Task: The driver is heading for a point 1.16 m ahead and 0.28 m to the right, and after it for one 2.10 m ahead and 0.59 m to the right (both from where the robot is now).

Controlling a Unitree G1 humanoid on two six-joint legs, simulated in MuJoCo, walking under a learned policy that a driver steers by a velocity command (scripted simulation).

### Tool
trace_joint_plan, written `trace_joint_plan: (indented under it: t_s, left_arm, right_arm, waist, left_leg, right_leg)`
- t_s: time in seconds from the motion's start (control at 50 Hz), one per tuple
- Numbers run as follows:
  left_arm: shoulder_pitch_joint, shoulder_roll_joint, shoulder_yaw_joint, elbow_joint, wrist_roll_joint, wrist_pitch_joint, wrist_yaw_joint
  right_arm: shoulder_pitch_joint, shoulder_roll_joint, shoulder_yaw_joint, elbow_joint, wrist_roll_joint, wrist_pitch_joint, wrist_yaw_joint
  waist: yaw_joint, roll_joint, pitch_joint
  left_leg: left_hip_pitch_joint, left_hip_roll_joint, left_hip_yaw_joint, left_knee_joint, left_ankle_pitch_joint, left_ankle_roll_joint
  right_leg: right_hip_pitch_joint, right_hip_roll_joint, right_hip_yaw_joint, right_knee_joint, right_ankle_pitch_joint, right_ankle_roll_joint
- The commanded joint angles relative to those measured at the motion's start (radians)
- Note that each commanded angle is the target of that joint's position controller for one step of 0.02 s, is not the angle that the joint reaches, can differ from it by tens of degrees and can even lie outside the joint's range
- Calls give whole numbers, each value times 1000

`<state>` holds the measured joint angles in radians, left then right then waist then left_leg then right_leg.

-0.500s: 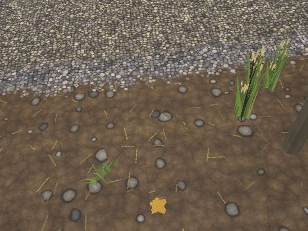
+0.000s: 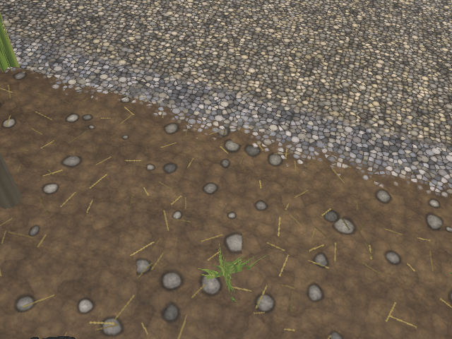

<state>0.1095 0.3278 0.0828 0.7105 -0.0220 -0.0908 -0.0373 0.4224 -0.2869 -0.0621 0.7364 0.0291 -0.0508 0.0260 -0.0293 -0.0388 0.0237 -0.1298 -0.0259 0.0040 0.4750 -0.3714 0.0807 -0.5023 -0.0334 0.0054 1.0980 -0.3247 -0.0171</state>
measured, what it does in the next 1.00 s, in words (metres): walks ahead, turning right: right foot, then left foot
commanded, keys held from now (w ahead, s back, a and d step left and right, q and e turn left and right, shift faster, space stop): w+e+shift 0.86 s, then w+shift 0.14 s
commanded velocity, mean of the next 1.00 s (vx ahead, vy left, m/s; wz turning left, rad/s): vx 0.92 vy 0.00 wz -0.59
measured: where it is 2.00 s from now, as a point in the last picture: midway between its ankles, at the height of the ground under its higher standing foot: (343, 95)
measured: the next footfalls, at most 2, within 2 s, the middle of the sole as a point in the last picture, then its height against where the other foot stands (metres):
right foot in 0.34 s outside the picture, level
left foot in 0.74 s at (192, 220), level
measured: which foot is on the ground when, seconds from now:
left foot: down 0.00-0.34, up 0.36-0.72, down 0.74-1.00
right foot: up 0.00-0.32, down 0.34-0.76, up 0.78-1.00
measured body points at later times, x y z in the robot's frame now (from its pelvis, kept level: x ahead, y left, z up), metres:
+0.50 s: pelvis +0.39 -0.02 -0.01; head +0.41 +0.00 +0.44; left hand +0.49 +0.25 -0.14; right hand +0.50 -0.29 -0.08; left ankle +0.37 +0.15 -0.63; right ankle +0.41 -0.06 -0.74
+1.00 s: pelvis +0.81 -0.06 +0.00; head +0.81 -0.07 +0.45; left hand +1.13 +0.00 -0.07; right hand +0.60 -0.28 -0.12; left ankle +0.84 +0.09 -0.74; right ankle +0.78 -0.20 -0.64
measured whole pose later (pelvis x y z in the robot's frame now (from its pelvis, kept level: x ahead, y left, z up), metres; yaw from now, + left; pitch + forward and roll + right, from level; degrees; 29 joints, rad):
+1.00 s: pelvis +0.81 -0.06 +0.00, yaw -41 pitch -1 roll +4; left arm 0.15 0.33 0.05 0.61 -0.04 -0.02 -0.02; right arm 0.48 -0.31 -0.08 0.78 0.00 -0.11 0.00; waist -0.09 -0.05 0.02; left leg -0.06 -0.02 0.08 0.39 -0.31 -0.03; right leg -0.73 -0.06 0.06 1.26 -0.25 -0.05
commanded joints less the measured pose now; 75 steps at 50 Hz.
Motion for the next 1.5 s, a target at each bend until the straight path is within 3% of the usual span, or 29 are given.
trace_joint_plan:
  t_s: [0.02, 0.18, 0.24, 0.3, 0.34, 0.36, 0.38, 0.4, 0.44, 0.54, 0.58, 0.68, 0.74, 0.76, 0.78, 0.8, 0.84, 0.86, 0.94, 1.06, 1.12, 1.18, 1.22, 1.24, 1.26, 1.3, 1.32, 1.38, 1.5]
  left_arm:
    - [-130, 88, 14, -75, 12, -37, -18]
    - [-294, 10, -34, -123, -26, -29, -60]
    - [-290, 32, -27, -140, -29, -40, -76]
    - [-55, 96, 2, -105, -41, -18, -63]
    - [466, 184, 46, 22, -41, 18, -25]
    - [491, 231, 49, 46, -22, 19, -17]
    - [421, 175, 41, 19, 2, 13, -2]
    - [413, 141, 35, 1, 17, 7, 15]
    - [261, 69, 8, -19, 22, -16, 11]
    - [130, 71, 3, -69, -4, -10, 37]
    - [154, 102, 17, -57, -22, -11, 52]
    - [279, 97, 26, -13, -43, 17, 63]
    - [247, 53, 9, -31, 2, 36, 43]
    - [296, -84, -34, -62, 39, 30, 36]
    - [423, -99, -57, -124, -59, 12, 33]
    - [344, 3, -44, -89, -72, 24, 46]
    - [156, 59, -27, -109, -21, 40, 39]
    - [79, 56, -22, -127, 5, 37, 31]
    - [93, -27, -41, -154, -31, 66, 16]
    - [-91, -10, -56, -189, -3, 31, -15]
    - [-231, -32, -68, -236, 4, 0, -38]
    - [-156, 56, -28, -238, 1, -11, -34]
    - [213, 146, 26, -155, -8, 10, 0]
    - [401, 232, 46, -102, 1, 26, 30]
    - [399, 260, 38, -99, 39, 10, 20]
    - [328, 103, 5, -60, 25, -2, 11]
    - [276, 76, 0, -38, 27, -11, 8]
    - [143, -32, -13, 2, 43, -32, 3]
    - [87, 11, -3, 31, 48, -42, 31]
  right_arm:
    - [2, -123, -17, -78, -12, -28, -26]
    - [93, -132, 3, -2, -34, -45, -50]
    - [90, -164, 4, 20, -45, -42, -65]
    - [70, -214, -11, 25, -76, -16, -101]
    - [-110, -251, -22, -32, -91, -10, -102]
    - [-20, -32, 31, -78, -78, -48, -76]
    - [-48, -103, 41, -123, 3, -107, -43]
    - [-191, -145, 34, -167, 33, -133, -30]
    - [-229, -98, 48, -179, -16, -145, -22]
    - [-252, -89, 56, -215, -64, -97, -30]
    - [-357, -48, 68, -253, -73, -101, -28]
    - [-429, -112, 25, -277, 8, -98, -37]
    - [-73, -192, -38, -216, 22, -104, -41]
    - [122, -260, -51, -180, 7, -92, -49]
    - [89, -329, -61, -155, -35, -88, -23]
    - [-1, -212, -46, -197, -36, -80, -24]
    - [-41, -142, -28, -170, -46, -65, -33]
    - [-29, -124, -26, -143, -52, -62, -32]
    - [-64, -52, -4, -65, -24, -77, -18]
    - [-15, -135, -23, -3, -27, -82, -27]
    - [86, -154, -12, 64, 5, -68, -26]
    - [94, -227, -16, 90, -5, -47, -34]
    - [48, -248, -11, 97, -20, -34, -41]
    - [78, -122, 23, 61, -52, -43, -40]
    - [216, 13, 57, 38, 4, -70, -37]
    - [-23, -95, 17, -13, 67, -76, -43]
    - [-65, -71, 22, -19, 45, -68, -47]
    - [5, -19, 11, 7, 27, -6, -30]
    - [-161, -22, 12, -62, 8, 33, -15]
  waist:
    - [-17, 119, 65]
    - [-95, 138, 178]
    - [-64, 174, 113]
    - [84, 263, -73]
    - [354, 150, -240]
    - [213, -327, -339]
    - [215, -142, -502]
    - [224, -44, -312]
    - [60, 193, -68]
    - [-35, 83, 136]
    - [18, 36, 124]
    - [89, -57, 36]
    - [-120, -61, -200]
    - [-136, 180, -374]
    - [-18, 658, -449]
    - [-58, 408, -284]
    - [-79, 80, -86]
    - [-86, 63, -14]
    - [9, 124, 43]
    - [-3, 46, 147]
    - [-34, 48, 179]
    - [57, 171, 58]
    - [282, 227, -144]
    - [290, 61, -316]
    - [171, -245, -559]
    - [185, -107, -206]
    - [139, -15, -103]
    - [13, -77, -30]
    - [-12, -3, 136]
  left_leg:
    - [258, 238, -314, -318, 74, 162]
    - [115, 192, 29, -464, 396, 30]
    - [249, 212, 103, -355, 947, -32]
    - [331, 237, 130, 23, 1671, -87]
    - [-26, 184, 124, 679, 1504, -119]
    - [-604, -59, -15, 1255, -96, -200]
    - [-742, -54, -236, 1307, -91, -148]
    - [-772, -7, -234, 1214, -45, -106]
    - [-637, 66, -198, 959, 39, -43]
    - [-417, 115, -95, 551, 156, -121]
    - [-220, 75, -51, 287, 381, -150]
    - [-159, 32, -138, 25, 445, -185]
    - [208, 91, -139, 101, 214, -106]
    - [509, 283, -402, 87, -43, -60]
    - [628, 504, -1065, -199, -526, 106]
    - [507, 452, -1007, -247, -644, 85]
    - [278, 362, -591, -194, -193, 36]
    - [164, 307, -417, -178, 43, 23]
    - [45, 279, -293, -271, 80, 70]
    - [43, 272, -41, -404, 289, 66]
    - [84, 280, -24, -448, 449, 81]
    - [193, 302, -8, -255, 1047, 55]
    - [0, 253, 21, 181, 1148, 10]
    - [-301, 162, -21, 571, 504, -23]
    - [-481, 25, -150, 886, -81, -32]
    - [-688, 95, -146, 994, 10, -30]
    - [-666, 145, -132, 953, 72, -35]
    - [-508, 230, -141, 876, 155, -37]
    - [-619, 219, -79, 670, 376, -58]
  right_leg:
    - [-390, -48, 15, -129, 212, 21]
    - [-230, 22, -98, -502, 521, -13]
    - [-162, 103, -157, -561, 499, -61]
    - [107, 204, -223, -476, 356, -118]
    - [689, 115, -34, -503, 322, -207]
    - [1128, -154, 499, -476, 66, -425]
    - [1159, -245, 917, -718, -455, -477]
    - [994, -220, 871, -811, -445, -399]
    - [533, -139, 693, -894, -222, -346]
    - [-43, 38, 403, -975, 18, -335]
    - [-161, 101, 317, -944, 51, -275]
    - [160, 47, 450, -774, -63, -181]
    - [199, 63, 397, -295, 236, -85]
    - [16, 115, 293, 93, -151, -68]
    - [-313, 121, 202, 382, -212, -46]
    - [-395, 34, 175, 464, -88, -31]
    - [-369, -32, 117, 414, 12, -28]
    - [-320, -69, 123, 322, 19, -33]
    - [-309, -94, 131, 237, 24, -43]
    - [-326, -50, 73, -180, 328, -46]
    - [-191, -32, -22, -383, 370, -61]
    - [57, 58, -52, -470, 253, -86]
    - [567, 60, -40, -483, 221, -107]
    - [936, -186, 260, -410, 69, -115]
    - [1062, -378, 767, -666, -408, -228]
    - [788, -336, 655, -829, -413, -171]
    - [623, -316, 505, -832, -210, -164]
    - [358, -244, 211, -894, 11, -138]
    - [272, -185, -145, -997, 253, -115]
Velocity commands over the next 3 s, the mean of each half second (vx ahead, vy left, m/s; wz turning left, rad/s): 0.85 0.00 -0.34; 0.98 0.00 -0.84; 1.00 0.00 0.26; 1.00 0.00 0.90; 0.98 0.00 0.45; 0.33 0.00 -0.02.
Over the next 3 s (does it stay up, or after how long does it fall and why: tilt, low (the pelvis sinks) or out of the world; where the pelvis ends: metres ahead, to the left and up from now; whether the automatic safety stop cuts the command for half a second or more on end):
stays up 2.16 -0.50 -0.01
